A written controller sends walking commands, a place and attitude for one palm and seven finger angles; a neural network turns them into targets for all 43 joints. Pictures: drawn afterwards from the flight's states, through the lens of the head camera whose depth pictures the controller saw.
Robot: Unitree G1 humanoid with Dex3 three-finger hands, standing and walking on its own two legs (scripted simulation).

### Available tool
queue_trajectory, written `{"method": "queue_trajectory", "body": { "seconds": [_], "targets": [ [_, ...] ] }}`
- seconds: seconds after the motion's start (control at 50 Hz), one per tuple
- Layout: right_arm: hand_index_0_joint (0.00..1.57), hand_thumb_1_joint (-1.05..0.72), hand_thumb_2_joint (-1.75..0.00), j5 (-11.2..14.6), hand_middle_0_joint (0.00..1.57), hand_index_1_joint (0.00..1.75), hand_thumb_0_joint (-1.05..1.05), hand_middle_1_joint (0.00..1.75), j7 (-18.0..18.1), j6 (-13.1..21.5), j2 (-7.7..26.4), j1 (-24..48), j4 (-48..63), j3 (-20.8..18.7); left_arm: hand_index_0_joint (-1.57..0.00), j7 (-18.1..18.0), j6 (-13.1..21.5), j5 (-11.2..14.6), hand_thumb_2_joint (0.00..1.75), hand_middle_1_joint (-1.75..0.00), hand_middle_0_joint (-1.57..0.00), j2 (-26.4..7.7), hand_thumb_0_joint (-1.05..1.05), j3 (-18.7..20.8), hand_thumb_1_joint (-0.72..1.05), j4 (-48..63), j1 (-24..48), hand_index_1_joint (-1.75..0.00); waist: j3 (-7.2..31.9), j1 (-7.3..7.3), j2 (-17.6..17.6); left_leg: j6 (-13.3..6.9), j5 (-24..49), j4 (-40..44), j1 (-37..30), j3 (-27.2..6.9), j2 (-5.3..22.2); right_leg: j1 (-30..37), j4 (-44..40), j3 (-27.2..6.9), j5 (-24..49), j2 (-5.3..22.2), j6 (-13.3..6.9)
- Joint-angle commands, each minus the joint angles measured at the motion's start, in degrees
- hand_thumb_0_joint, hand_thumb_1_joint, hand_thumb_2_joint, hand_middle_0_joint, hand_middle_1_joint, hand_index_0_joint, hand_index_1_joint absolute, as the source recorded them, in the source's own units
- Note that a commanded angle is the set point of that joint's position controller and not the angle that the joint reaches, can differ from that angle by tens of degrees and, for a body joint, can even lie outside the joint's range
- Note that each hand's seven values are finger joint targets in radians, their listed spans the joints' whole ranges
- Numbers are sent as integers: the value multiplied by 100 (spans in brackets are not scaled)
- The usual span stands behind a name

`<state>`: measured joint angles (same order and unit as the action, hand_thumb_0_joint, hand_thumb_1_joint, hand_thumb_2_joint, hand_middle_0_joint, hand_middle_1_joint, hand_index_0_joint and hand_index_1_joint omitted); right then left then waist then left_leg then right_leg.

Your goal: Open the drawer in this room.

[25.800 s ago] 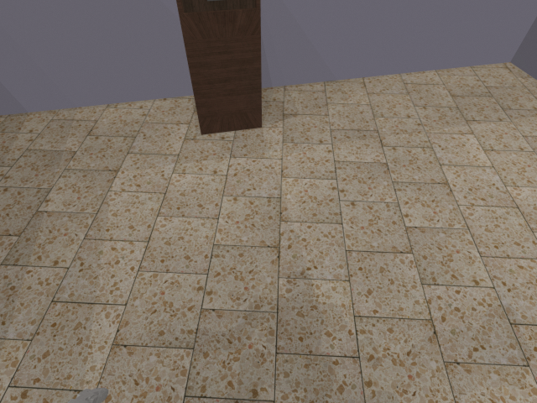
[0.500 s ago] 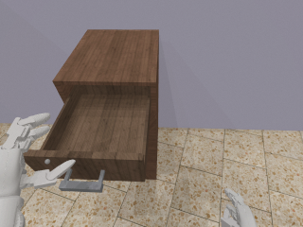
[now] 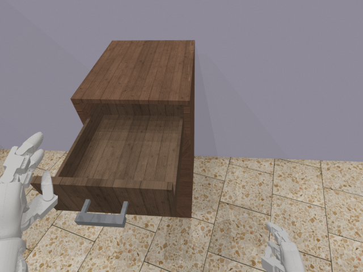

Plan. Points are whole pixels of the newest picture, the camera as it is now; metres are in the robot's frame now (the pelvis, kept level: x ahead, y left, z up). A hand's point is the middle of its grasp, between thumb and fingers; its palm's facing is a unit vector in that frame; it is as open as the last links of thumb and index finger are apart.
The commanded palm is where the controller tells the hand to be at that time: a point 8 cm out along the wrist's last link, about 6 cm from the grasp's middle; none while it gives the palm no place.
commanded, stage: step back with the hand held close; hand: left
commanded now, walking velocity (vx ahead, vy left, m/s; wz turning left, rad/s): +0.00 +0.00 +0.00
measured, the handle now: (103, 212) +0.24 +0.23 -0.02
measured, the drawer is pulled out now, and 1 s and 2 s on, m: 0.30 0.30 0.30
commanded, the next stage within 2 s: stop stepping back and stand still in 1.24 s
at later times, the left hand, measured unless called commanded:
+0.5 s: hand (41, 212) +0.16 +0.26 +0.14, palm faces +0.30 -0.80 -0.52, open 7.4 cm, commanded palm +0.09 +0.30 +0.17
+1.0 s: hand (22, 262) +0.09 +0.23 +0.16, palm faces +0.38 -0.81 -0.46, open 7.4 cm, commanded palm +0.02 +0.27 +0.17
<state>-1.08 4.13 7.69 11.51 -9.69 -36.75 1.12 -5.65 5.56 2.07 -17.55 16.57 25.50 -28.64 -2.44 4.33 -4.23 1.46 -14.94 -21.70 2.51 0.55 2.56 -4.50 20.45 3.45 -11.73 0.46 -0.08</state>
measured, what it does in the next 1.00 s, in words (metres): walks backwards: right foot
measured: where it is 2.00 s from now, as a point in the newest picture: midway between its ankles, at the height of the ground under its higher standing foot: outside the picture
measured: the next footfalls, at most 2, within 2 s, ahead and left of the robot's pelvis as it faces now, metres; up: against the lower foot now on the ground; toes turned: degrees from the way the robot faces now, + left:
right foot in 0.96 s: -0.07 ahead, -0.10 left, +0.00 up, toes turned -2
left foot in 1.26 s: -0.15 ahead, +0.14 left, +0.00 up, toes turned +2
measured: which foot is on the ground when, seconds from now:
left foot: down 0.00-0.98, up 1.00-1.00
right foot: down 0.00-0.78, up 0.80-0.94, down 0.96-1.00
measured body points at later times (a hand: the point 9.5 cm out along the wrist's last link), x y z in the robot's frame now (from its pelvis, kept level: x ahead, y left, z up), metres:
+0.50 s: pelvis -0.04 +0.02 -0.01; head +0.00 +0.02 +0.44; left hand +0.14 +0.30 +0.17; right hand +0.14 -0.22 -0.09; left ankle -0.03 +0.13 -0.75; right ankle +0.00 -0.12 -0.74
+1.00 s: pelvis -0.11 +0.00 -0.02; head -0.09 +0.00 +0.43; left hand +0.06 +0.27 +0.18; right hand +0.04 -0.23 -0.10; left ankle -0.03 +0.13 -0.74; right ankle -0.11 -0.10 -0.75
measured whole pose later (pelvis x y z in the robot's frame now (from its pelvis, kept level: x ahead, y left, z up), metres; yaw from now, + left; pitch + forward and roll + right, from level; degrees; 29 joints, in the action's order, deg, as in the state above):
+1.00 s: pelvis -0.11 +0.00 -0.02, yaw -1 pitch +1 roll -1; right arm -0.6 3.0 9.9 10.6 -12.7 -35.3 0.7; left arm -10.3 11.9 1.9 -21.2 21.6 34.5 -35.5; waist -1.0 -0.5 -1.6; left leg 1.4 -12.6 -34.8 25.1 -0.9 3.3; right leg -16.8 31.6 2.5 -14.7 -3.1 -1.7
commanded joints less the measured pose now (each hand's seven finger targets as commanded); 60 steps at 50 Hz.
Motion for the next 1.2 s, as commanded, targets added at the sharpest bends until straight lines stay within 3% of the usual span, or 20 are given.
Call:
{"method": "queue_trajectory", "body": {
  "seconds": [0.0, 0.06, 0.08, 0.1, 0.14, 0.26, 0.4, 0.52, 0.58, 0.66, 0.7, 0.78, 0.84, 0.88, 0.92, 0.94, 0.98, 1.02, 1.06, 1.18],
  "targets": [
    [20, -90, -90, -8, 20, 30, 0, 30, 97, 319, 565, 733, 935, -206, -20, -106, 382, 27, 90, -30, -20, -997, 0, 655, 90, 1190, 466, -30, 402, -28, 56, -174, 1351, 228, 150, 136, -154, 122, -343, -89, 916, -28, -45],
    [20, -90, -90, -12, 20, 30, 0, 30, 95, 327, 555, 718, 945, -223, -20, -110, 406, 27, 90, -30, -20, -977, 0, 660, 90, 1183, 394, -30, 508, -10, 124, -194, 1389, 213, 126, 143, -158, 176, -313, -94, 964, -23, -40],
    [20, -90, -90, 128, 20, 30, 0, 30, 40, 177, 646, 706, 1209, -88, -20, -145, 681, 38, 90, -30, -20, -1856, 0, 1518, 90, 1480, 1290, -30, -257, -259, -326, -214, 698, 108, 709, 122, -165, -573, -613, -568, 872, 201, -64],
    [20, -90, -90, 56, 20, 30, 0, 30, 84, 74, 617, 699, 1163, -198, -20, -90, 683, 4, 90, -30, -20, -1241, 0, 1072, 90, 1155, 426, -30, -191, -278, 363, -247, 556, -71, 853, -50, -142, -784, -691, -576, 764, 324, -71],
    [20, -90, -90, 89, 20, 30, 0, 30, 36, -24, 663, 722, 1268, -250, -20, -43, 683, 0, 90, -30, -20, -1051, 0, 846, 90, 1222, -67, -30, 238, -310, 832, -290, 501, -394, 740, 23, -197, -938, -752, -676, 484, 517, -100],
    [20, -90, -90, 127, 20, 30, 0, 30, 85, -158, 760, 578, 1447, -409, -20, -179, 740, 10, 90, -30, -20, -1220, 0, 1062, 90, 1705, -669, -30, 1176, -342, 325, -266, 1772, -312, 782, -29, 48, -413, 159, -400, 1731, 440, -36],
    [20, -90, -90, 81, 20, 30, 0, 30, 132, -155, 730, 441, 1678, -497, -20, -312, 771, -22, 90, -30, -20, -1248, 0, 1172, 90, 2147, -898, -30, 1254, -356, 113, -235, 2322, -229, 1335, -316, 339, -250, 1002, -209, 1906, 250, 6],
    [20, -90, -90, -44, 20, 30, 0, 30, 169, 99, 742, 259, 1583, -499, -20, -513, 882, -107, 90, -30, -20, -1086, 0, 1134, 90, 2304, -932, -30, 1015, -436, -309, -386, 1072, -142, 2405, -574, 606, -341, 1594, -270, 692, 225, -43],
    [20, -90, -90, -68, 20, 30, 0, 30, 184, 183, 745, 150, 1478, -506, -20, -586, 956, -120, 90, -30, -20, -1216, 0, 1248, 90, 2340, -807, -30, 961, -518, 137, -308, 71, -656, 2482, -464, 343, -769, 1064, -746, 904, 494, -205],
    [20, -90, -90, -5, 20, 30, 0, 30, 151, 180, 678, 77, 1314, -463, -20, -623, 1006, -91, 90, -30, -20, -1157, 0, 1140, 90, 2193, -673, -30, 943, -571, 1025, -161, -1022, -1836, 1377, -106, -283, -2127, -157, -1461, -601, 1366, -622],
    [20, -90, -90, -83, 20, 30, 0, 30, 188, 112, 678, 92, 1195, -411, -20, -652, 948, -143, 90, -30, -20, -1112, 0, 1111, 90, 2091, -654, -30, 842, -614, 1016, -228, -511, -1240, 1300, -383, -56, -2135, 138, -1031, -554, 1058, -482],
    [20, -90, -90, -153, 20, 30, 0, 30, 278, 336, 729, 295, 1323, -392, -20, -726, 1047, -183, 90, -30, -20, -1166, 0, 1188, 90, 2254, -403, -30, 409, -562, -1276, -952, -1188, 1127, 3544, -2110, 1566, -957, 3130, -277, -1475, -383, 76],
    [20, -90, -90, -76, 20, 30, 0, 30, 131, 499, 690, 53, 1090, -457, -20, -700, 995, -62, 90, -30, -20, -1082, 0, 1100, 90, 2003, -905, -30, 776, -469, -688, -943, 1024, 141, 1967, -1273, 1126, -1547, 2615, -343, -1752, -260, 68],
    [20, -90, -90, -11, 20, 30, 0, 30, 43, 559, 734, 211, 1059, -413, -20, -626, 957, -9, 90, -30, -20, -1076, 0, 977, 90, 2204, -831, -30, 841, -459, -965, -787, 1287, -76, 1632, -1077, 1088, -1242, 1475, -263, -1086, -152, 66],
    [20, -90, -90, 47, 20, 30, 0, 30, -28, 557, 794, 368, 1015, -348, -20, -502, 985, 17, 90, -30, -20, -1217, 0, 1032, 90, 2209, -606, -30, 662, -416, -481, -594, 632, -282, 2016, -1032, 973, -621, 278, -353, -22, 42, 32],
    [20, -90, -90, 96, 20, 30, 0, 30, -58, 526, 751, 386, 1037, -344, -20, -466, 1013, 1, 90, -30, -20, -1367, 0, 1134, 90, 2130, -529, -30, 560, -442, 232, -379, 19, -746, 2210, -635, 616, -635, -132, -744, 674, 486, -143],
    [20, -90, -90, 265, 20, 30, 0, 30, -107, 447, 651, 313, 1061, -505, -20, -450, 956, 66, 90, -30, -20, -1439, 0, 1166, 90, 1867, -434, -30, 847, -384, 1901, 15, -1308, -3347, 2304, -41, -450, -1449, -833, -2805, 1021, 2209, -1077],
    [20, -90, -90, 159, 20, 30, 0, 30, -127, 300, 409, 387, 1026, -377, -20, -453, 923, 6, 90, -30, -20, -1294, 0, 1128, 90, 1760, -742, -30, 1069, -508, 1340, 87, -1226, -4203, 2694, -287, -284, -806, -90, -1771, 2553, 1963, -1153],
    [20, -90, -90, 134, 20, 30, 0, 30, -14, 167, 268, 651, 1098, -251, -20, -496, 982, -67, 90, -30, -20, -1307, 0, 1257, 90, 1613, -908, -30, 1003, -490, 1203, 103, -1305, -3479, 2520, -56, -221, -697, 130, -1314, 3609, 1621, -961],
    [20, -90, -90, 92, 20, 30, 0, 30, 65, -112, 482, 413, 1108, -315, -20, -494, 930, -97, 90, -30, -20, -1356, 0, 1173, 90, 2010, -1042, -30, 1195, -537, 995, -92, -325, -194, 1484, 225, -228, -400, 228, -1047, 2684, 1142, -506]
  ]
}}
